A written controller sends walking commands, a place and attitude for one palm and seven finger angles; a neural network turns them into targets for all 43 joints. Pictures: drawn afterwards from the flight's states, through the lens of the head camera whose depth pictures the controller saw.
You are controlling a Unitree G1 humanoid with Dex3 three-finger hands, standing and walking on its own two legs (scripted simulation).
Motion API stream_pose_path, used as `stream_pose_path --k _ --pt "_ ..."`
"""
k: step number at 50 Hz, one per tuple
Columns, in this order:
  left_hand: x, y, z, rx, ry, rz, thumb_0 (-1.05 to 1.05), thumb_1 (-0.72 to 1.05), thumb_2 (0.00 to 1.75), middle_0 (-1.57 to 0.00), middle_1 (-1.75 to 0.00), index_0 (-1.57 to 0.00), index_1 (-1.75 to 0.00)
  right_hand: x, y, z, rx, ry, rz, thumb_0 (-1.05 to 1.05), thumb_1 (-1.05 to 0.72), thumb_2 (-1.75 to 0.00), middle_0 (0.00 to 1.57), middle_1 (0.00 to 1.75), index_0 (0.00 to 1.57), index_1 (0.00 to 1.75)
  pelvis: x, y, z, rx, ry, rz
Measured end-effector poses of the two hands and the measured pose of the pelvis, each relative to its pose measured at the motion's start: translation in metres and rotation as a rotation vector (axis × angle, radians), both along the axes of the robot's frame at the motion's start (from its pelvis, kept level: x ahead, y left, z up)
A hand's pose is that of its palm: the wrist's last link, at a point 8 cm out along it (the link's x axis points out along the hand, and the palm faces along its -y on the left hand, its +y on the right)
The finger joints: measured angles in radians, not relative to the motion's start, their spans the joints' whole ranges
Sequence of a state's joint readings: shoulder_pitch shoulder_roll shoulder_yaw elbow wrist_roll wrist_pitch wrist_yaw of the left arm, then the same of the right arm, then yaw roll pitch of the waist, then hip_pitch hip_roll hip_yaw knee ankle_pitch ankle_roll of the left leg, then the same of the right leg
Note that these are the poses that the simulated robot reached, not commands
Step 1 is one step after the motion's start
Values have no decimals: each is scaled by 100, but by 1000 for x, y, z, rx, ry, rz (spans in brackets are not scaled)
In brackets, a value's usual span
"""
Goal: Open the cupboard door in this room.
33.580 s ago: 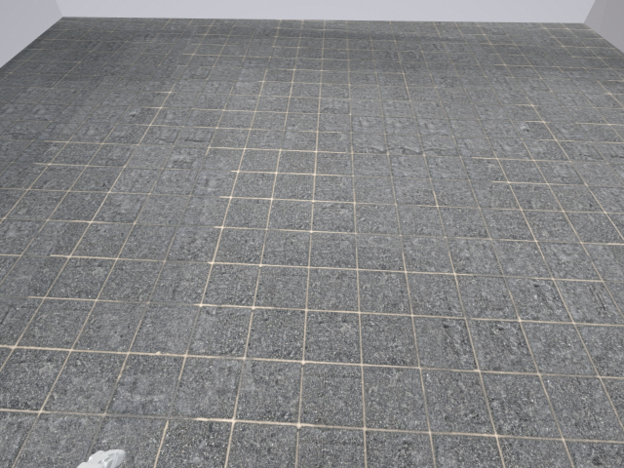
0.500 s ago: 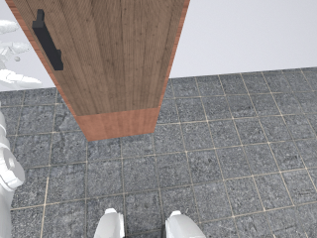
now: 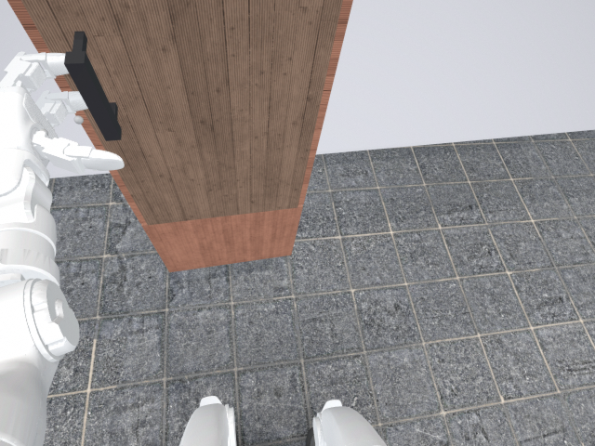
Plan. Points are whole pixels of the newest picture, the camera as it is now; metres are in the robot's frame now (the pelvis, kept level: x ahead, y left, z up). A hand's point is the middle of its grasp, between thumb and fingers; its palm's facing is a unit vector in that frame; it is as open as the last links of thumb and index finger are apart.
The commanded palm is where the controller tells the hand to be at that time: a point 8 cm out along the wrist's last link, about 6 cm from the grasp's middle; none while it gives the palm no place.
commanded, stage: slide the fingers in behind the handle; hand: left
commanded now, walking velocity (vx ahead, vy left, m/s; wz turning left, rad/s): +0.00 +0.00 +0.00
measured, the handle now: (97, 89) +0.56 +0.23 +0.09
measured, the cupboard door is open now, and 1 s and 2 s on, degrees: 0 0 0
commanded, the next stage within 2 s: close the thumb around the handle in 0.96 s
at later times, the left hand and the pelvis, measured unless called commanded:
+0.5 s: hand (117, 117) +0.52 +0.20 +0.09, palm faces +0.12 -0.99 +0.01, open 14.0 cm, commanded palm +0.49 +0.24 +0.09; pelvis +0.00 -0.01 +0.00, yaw +0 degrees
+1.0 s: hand (117, 117) +0.51 +0.20 +0.09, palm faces +0.11 -0.99 +0.00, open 14.0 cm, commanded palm +0.49 +0.23 +0.09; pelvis +0.00 -0.01 +0.00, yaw +1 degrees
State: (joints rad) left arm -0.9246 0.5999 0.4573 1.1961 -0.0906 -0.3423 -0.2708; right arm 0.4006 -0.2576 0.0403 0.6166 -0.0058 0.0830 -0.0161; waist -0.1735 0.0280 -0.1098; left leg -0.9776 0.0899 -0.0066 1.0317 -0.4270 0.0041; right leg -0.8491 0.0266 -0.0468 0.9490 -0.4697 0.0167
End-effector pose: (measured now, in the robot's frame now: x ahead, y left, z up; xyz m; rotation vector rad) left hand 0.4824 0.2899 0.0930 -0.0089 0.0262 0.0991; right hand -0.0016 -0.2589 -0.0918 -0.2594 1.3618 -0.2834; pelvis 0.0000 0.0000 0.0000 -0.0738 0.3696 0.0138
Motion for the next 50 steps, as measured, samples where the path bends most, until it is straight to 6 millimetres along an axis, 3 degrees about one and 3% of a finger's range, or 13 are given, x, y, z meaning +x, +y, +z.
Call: stream_pose_path --k 23,50 --pt "5 -43 -1 6 -11 10 -2 -50 30 -30 -120 -30 -120 -8 -7 -4 25 8 -15 0 -91 -90 21 30 20 30 1 -8 0 14 -6 -2" --pt "5 -43 -1 9 -16 14 -2 -50 30 -30 -120 -30 -120 -2 -12 -5 15 1 -4 0 -91 -90 21 30 20 30 1 -10 -1 14 -2 4"
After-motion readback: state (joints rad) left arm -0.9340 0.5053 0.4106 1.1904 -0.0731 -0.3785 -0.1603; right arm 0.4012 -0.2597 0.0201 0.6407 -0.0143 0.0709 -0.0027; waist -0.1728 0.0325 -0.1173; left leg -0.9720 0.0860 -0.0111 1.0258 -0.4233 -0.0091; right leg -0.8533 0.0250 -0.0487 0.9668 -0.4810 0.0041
